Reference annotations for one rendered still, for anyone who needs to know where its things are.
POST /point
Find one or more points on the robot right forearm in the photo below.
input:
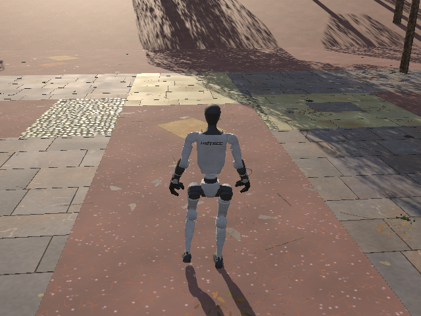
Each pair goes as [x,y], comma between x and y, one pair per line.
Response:
[243,173]

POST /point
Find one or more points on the robot right upper arm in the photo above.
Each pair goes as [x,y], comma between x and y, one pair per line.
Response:
[235,148]

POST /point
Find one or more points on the right robot thigh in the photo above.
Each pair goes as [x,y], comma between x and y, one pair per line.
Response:
[225,196]

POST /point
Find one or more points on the right robot hand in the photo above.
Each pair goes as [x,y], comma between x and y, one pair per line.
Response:
[240,183]

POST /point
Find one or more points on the robot right foot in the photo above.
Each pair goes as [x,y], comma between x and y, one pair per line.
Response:
[218,262]

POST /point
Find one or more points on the left robot hand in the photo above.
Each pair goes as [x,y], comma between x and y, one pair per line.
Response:
[175,186]

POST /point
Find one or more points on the robot left forearm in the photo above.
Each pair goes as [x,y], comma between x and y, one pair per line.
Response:
[177,173]

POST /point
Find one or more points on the robot left upper arm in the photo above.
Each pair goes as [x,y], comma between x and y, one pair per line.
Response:
[186,150]

